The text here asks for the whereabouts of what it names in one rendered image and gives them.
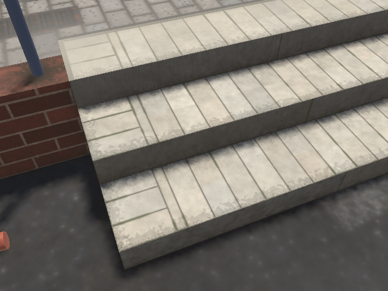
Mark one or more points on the stairs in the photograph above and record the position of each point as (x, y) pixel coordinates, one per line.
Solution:
(191, 147)

